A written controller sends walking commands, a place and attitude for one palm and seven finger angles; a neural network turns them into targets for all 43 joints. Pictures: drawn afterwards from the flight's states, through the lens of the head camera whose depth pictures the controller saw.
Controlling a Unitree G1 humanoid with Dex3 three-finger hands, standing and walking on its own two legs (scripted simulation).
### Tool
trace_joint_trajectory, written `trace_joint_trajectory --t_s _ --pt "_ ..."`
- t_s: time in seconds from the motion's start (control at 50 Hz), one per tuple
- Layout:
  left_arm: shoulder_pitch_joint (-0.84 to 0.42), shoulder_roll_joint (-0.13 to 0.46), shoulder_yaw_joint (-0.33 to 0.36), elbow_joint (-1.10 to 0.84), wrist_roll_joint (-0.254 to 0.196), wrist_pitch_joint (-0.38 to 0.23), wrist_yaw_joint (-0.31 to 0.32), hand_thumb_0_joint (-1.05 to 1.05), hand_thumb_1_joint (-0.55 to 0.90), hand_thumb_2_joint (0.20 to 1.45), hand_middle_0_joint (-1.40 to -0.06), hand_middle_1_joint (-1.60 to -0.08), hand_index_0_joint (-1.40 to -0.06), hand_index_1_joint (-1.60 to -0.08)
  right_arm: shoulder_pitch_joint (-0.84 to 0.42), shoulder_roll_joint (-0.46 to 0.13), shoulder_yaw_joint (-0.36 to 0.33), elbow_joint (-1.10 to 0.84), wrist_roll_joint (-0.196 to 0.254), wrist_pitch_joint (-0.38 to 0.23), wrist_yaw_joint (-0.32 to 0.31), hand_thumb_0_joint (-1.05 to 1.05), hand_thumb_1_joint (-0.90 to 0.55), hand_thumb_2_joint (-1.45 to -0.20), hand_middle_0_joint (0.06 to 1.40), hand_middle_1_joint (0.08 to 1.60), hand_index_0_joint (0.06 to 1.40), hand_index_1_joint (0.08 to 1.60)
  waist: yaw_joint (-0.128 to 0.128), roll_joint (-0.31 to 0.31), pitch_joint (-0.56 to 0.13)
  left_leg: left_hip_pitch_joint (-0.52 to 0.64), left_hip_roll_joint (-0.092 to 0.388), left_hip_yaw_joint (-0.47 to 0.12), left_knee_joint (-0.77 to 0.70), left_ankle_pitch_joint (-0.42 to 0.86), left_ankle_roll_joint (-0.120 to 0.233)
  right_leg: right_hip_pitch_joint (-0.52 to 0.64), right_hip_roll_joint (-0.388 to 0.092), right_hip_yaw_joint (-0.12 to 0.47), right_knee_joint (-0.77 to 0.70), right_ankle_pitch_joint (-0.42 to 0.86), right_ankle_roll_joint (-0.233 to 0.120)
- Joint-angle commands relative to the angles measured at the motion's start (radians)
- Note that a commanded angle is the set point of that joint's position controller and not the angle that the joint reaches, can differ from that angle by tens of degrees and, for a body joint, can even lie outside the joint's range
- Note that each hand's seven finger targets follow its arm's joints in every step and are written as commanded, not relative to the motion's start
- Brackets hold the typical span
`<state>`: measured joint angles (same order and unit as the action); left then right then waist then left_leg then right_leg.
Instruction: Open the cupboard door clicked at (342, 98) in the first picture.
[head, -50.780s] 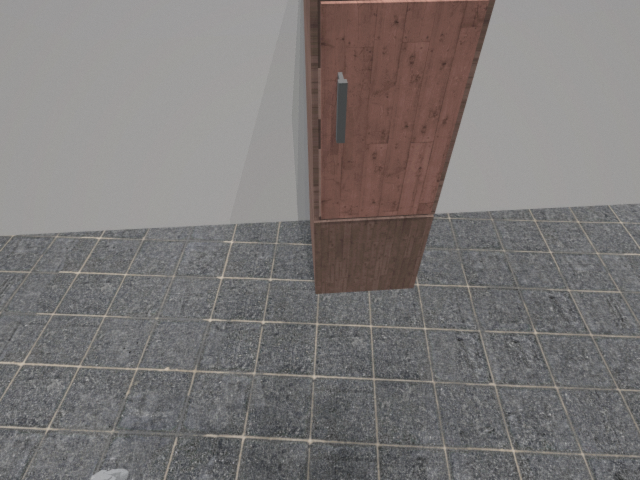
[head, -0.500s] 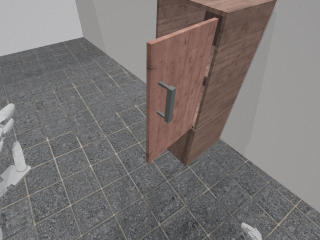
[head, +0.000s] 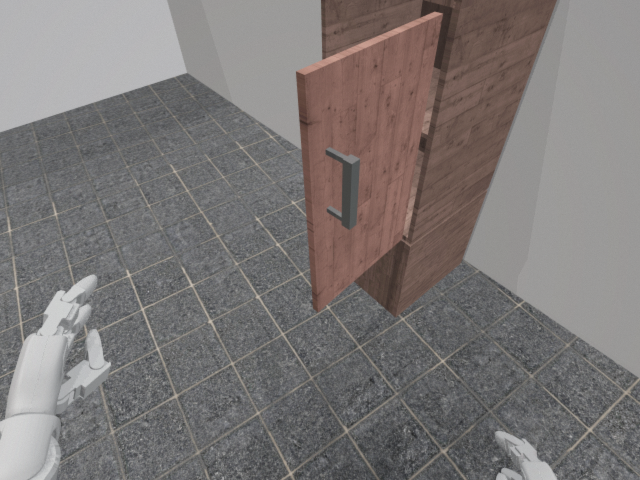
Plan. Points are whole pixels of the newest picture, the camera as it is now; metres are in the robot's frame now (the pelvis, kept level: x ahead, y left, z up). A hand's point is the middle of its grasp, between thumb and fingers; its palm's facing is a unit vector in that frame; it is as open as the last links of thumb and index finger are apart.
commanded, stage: let the arm hang, fingers relaxed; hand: left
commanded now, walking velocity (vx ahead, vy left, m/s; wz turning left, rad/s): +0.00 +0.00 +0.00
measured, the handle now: (341, 189) +0.58 +0.01 +0.04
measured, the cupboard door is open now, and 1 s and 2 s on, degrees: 95 95 95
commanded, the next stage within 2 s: look to check the result in 1.02 s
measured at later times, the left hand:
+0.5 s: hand out of the picture -0.04 +0.20 -0.16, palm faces +0.01 -0.96 -0.27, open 7.3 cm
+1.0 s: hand out of the picture +0.11 +0.21 -0.14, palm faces -0.01 -0.95 -0.31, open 7.4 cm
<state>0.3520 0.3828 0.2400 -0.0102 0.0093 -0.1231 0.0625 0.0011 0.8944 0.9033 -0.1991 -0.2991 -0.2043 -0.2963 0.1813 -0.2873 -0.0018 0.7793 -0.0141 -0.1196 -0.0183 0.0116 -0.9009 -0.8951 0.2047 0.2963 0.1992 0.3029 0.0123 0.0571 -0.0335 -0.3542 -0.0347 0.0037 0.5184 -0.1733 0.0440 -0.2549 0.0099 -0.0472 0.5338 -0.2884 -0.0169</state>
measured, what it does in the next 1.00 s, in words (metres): stands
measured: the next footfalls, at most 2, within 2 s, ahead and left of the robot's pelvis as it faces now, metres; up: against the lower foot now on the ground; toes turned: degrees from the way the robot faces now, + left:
none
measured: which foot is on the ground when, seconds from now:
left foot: down 0.00-1.00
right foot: down 0.00-1.00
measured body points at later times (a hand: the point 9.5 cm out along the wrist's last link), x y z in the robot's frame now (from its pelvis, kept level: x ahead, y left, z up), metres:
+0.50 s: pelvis -0.01 -0.01 +0.01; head +0.02 -0.02 +0.46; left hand -0.04 +0.25 -0.14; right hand -0.01 -0.27 -0.15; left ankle +0.06 +0.09 -0.73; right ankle -0.01 -0.11 -0.73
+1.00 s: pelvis +0.01 -0.02 +0.01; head +0.02 -0.03 +0.46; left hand +0.11 +0.26 -0.12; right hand +0.08 -0.30 -0.14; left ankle +0.06 +0.09 -0.73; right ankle -0.01 -0.11 -0.73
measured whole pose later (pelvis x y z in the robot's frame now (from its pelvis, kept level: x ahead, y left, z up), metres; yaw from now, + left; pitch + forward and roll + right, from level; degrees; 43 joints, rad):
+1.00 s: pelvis +0.01 -0.02 +0.01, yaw +0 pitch -2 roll +0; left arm 0.10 0.27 0.01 1.11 0.01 -0.02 0.01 0.00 0.91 0.90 -0.20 -0.30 -0.20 -0.30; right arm 0.12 -0.30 -0.01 1.13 -0.03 0.00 -0.01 0.01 -0.91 -0.89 0.20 0.30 0.20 0.30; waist -0.02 0.03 0.05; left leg -0.19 -0.02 -0.01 0.35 -0.12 0.02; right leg -0.09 0.03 -0.05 0.36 -0.23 -0.04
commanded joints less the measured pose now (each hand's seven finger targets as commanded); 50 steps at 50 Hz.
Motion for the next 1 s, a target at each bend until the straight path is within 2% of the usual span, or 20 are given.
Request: trace_joint_trajectory --t_s 0.0,0.04,0.08,0.12,0.16,0.18,0.2,0.24,0.28,0.3,0.34,0.42,0.54,0.62,0.7,0.76,0.88,0.9,0.94,0.98 --pt "-0.015 0.058 -0.118 0.402 0.031 0.105 -0.063 0.000 0.900 0.900 -0.200 -0.300 -0.200 -0.300 -0.057 -0.187 -0.059 -0.033 -0.005 0.045 0.008 0.000 -0.900 -0.900 0.200 0.300 0.200 0.300 0.003 -0.186 -0.077 0.001 0.179 -0.220 -0.090 0.178 0.058 0.070 -0.066 0.097 -0.010 0.055 -0.040" --pt "-0.092 0.090 -0.139 0.532 0.028 0.101 -0.063 0.000 0.900 0.900 -0.200 -0.300 -0.200 -0.300 -0.071 -0.174 -0.054 0.010 -0.003 0.069 0.014 0.000 -0.900 -0.900 0.200 0.300 0.200 0.300 -0.013 -0.233 -0.051 0.039 0.104 -0.141 -0.026 0.059 0.017 0.024 -0.148 0.175 -0.133 0.062 -0.074" --pt "-0.187 0.098 -0.165 0.646 0.022 0.110 -0.055 0.000 0.900 0.900 -0.200 -0.300 -0.200 -0.300 -0.050 -0.146 -0.046 0.061 -0.008 0.099 0.015 0.000 -0.900 -0.900 0.200 0.300 0.200 0.300 -0.040 -0.201 0.010 0.114 0.050 -0.082 0.043 -0.041 -0.009 -0.085 -0.207 0.217 -0.225 -0.024 -0.119" --pt "-0.237 0.093 -0.183 0.739 0.016 0.114 -0.049 0.000 0.900 0.900 -0.200 -0.300 -0.200 -0.300 -0.026 -0.138 -0.041 0.107 -0.012 0.114 0.014 0.000 -0.900 -0.900 0.200 0.300 0.200 0.300 -0.056 -0.064 0.036 0.165 0.069 -0.089 0.015 -0.006 -0.013 -0.113 -0.184 0.192 -0.214 -0.054 -0.118" --pt "-0.204 0.066 -0.200 0.838 0.007 0.118 -0.050 0.000 0.900 0.900 -0.200 -0.300 -0.200 -0.300 -0.030 -0.124 -0.026 0.143 -0.012 0.117 0.011 0.000 -0.900 -0.900 0.200 0.300 0.200 0.300 -0.037 0.053 0.070 0.122 0.111 -0.158 -0.111 -0.011 -0.003 -0.068 -0.120 0.152 -0.183 -0.095 -0.082" --pt "-0.172 0.057 -0.201 0.888 0.005 0.119 -0.050 0.000 0.900 0.900 -0.200 -0.300 -0.200 -0.300 -0.039 -0.126 -0.023 0.160 -0.012 0.116 0.008 0.000 -0.900 -0.900 0.200 0.300 0.200 0.300 -0.021 0.090 0.068 0.085 0.126 -0.185 -0.167 -0.046 0.004 -0.011 -0.100 0.142 -0.172 -0.075 -0.067" --pt "-0.145 0.057 -0.200 0.928 0.004 0.119 -0.049 0.000 0.900 0.900 -0.200 -0.300 -0.200 -0.300 -0.040 -0.132 -0.022 0.171 -0.010 0.116 0.005 0.000 -0.900 -0.900 0.200 0.300 0.200 0.300 -0.008 0.072 0.065 0.064 0.134 -0.196 -0.190 -0.075 0.008 0.036 -0.093 0.129 -0.177 -0.061 -0.059" --pt "-0.111 0.028 -0.196 0.994 0.001 0.117 -0.050 0.000 0.900 0.900 -0.200 -0.300 -0.200 -0.300 -0.020 -0.117 -0.022 0.207 -0.009 0.115 -0.001 0.000 -0.900 -0.900 0.200 0.300 0.200 0.300 -0.003 0.105 0.040 0.061 0.130 -0.187 -0.211 -0.112 0.004 0.085 -0.098 0.130 -0.190 -0.040 -0.061" --pt "-0.091 0.020 -0.196 1.044 -0.001 0.113 -0.051 0.000 0.900 0.900 -0.200 -0.300 -0.200 -0.300 0.005 -0.106 -0.024 0.240 -0.007 0.115 -0.005 0.000 -0.900 -0.900 0.200 0.300 0.200 0.300 -0.006 0.095 0.024 0.087 0.124 -0.173 -0.209 -0.105 0.000 0.093 -0.105 0.129 -0.207 -0.030 -0.066" --pt "-0.086 0.019 -0.195 1.059 0.000 0.110 -0.050 0.000 0.900 0.900 -0.200 -0.300 -0.200 -0.300 0.016 -0.111 -0.027 0.249 -0.005 0.115 -0.008 0.000 -0.900 -0.900 0.200 0.300 0.200 0.300 -0.007 0.047 0.033 0.108 0.126 -0.167 -0.197 -0.079 0.001 0.080 -0.105 0.123 -0.220 -0.024 -0.067" --pt "-0.092 0.006 -0.201 1.086 -0.002 0.108 -0.048 0.000 0.900 0.900 -0.200 -0.300 -0.200 -0.300 0.038 -0.100 -0.028 0.273 -0.004 0.116 -0.011 0.000 -0.900 -0.900 0.200 0.300 0.200 0.300 -0.018 0.002 0.043 0.137 0.125 -0.152 -0.185 -0.043 0.000 0.060 -0.113 0.124 -0.239 -0.019 -0.067" --pt "-0.094 0.008 -0.203 1.117 -0.002 0.109 -0.044 0.000 0.900 0.900 -0.200 -0.300 -0.200 -0.300 0.056 -0.096 -0.035 0.300 -0.003 0.124 -0.013 0.000 -0.900 -0.900 0.200 0.300 0.200 0.300 -0.025 -0.034 0.100 0.150 0.122 -0.139 -0.179 -0.060 0.000 0.006 -0.118 0.128 -0.273 -0.081 -0.070" --pt "-0.110 0.027 -0.198 1.126 -0.001 0.110 -0.041 0.000 0.900 0.900 -0.200 -0.300 -0.200 -0.300 0.057 -0.102 -0.040 0.317 -0.005 0.125 -0.010 0.000 -0.900 -0.900 0.200 0.300 0.200 0.300 -0.025 -0.080 0.102 0.163 0.121 -0.136 -0.179 -0.055 0.003 0.003 -0.119 0.131 -0.277 -0.101 -0.071" --pt "-0.134 0.042 -0.196 1.121 0.000 0.109 -0.040 0.000 0.900 0.900 -0.200 -0.300 -0.200 -0.300 0.031 -0.109 -0.040 0.319 -0.006 0.123 -0.007 0.000 -0.900 -0.900 0.200 0.300 0.200 0.300 -0.023 -0.078 0.119 0.162 0.121 -0.137 -0.188 -0.047 0.002 0.003 -0.121 0.132 -0.277 -0.096 -0.067" --pt "-0.156 0.056 -0.193 1.113 0.001 0.103 -0.040 0.000 0.900 0.900 -0.200 -0.300 -0.200 -0.300 -0.001 -0.130 -0.040 0.316 -0.006 0.115 -0.005 0.000 -0.900 -0.900 0.200 0.300 0.200 0.300 -0.015 -0.055 0.087 0.172 0.135 -0.147 -0.204 0.017 0.005 0.047 -0.118 0.122 -0.255 -0.006 -0.058" --pt "-0.182 0.067 -0.193 1.107 0.000 0.098 -0.040 0.000 0.900 0.900 -0.200 -0.300 -0.200 -0.300 -0.026 -0.136 -0.037 0.316 -0.006 0.109 -0.003 0.000 -0.900 -0.900 0.200 0.300 0.200 0.300 -0.013 -0.066 0.075 0.183 0.137 -0.144 -0.210 0.077 0.002 0.078 -0.126 0.122 -0.255 0.063 -0.053" --pt "-0.228 0.081 -0.190 1.093 0.001 0.095 -0.041 0.000 0.900 0.900 -0.200 -0.300 -0.200 -0.300 -0.061 -0.158 -0.034 0.312 -0.008 0.105 -0.001 0.000 -0.900 -0.900 0.200 0.300 0.200 0.300 -0.016 -0.039 0.070 0.194 0.140 -0.146 -0.227 0.105 -0.006 0.103 -0.130 0.122 -0.266 0.094 -0.050" --pt "-0.224 0.083 -0.189 1.090 0.001 0.093 -0.041 0.000 0.900 0.900 -0.200 -0.300 -0.200 -0.300 -0.066 -0.161 -0.035 0.309 -0.007 0.105 -0.002 0.000 -0.900 -0.900 0.200 0.300 0.200 0.300 -0.012 -0.057 0.060 0.202 0.141 -0.140 -0.221 0.117 -0.005 0.107 -0.129 0.122 -0.271 0.104 -0.047" --pt "-0.240 0.088 -0.190 1.089 0.000 0.092 -0.041 0.000 0.900 0.900 -0.200 -0.300 -0.200 -0.300 -0.071 -0.166 -0.033 0.309 -0.006 0.103 -0.002 0.000 -0.900 -0.900 0.200 0.300 0.200 0.300 -0.017 -0.039 0.044 0.211 0.141 -0.140 -0.220 0.144 -0.008 0.126 -0.135 0.126 -0.272 0.140 -0.046" --pt "-0.248 0.091 -0.190 1.089 0.000 0.091 -0.041 0.000 0.900 0.900 -0.200 -0.300 -0.200 -0.300 -0.074 -0.173 -0.032 0.309 -0.007 0.103 -0.003 0.000 -0.900 -0.900 0.200 0.300 0.200 0.300 -0.018 -0.054 0.034 0.221 0.144 -0.137 -0.222 0.156 -0.010 0.137 -0.134 0.123 -0.273 0.161 -0.045"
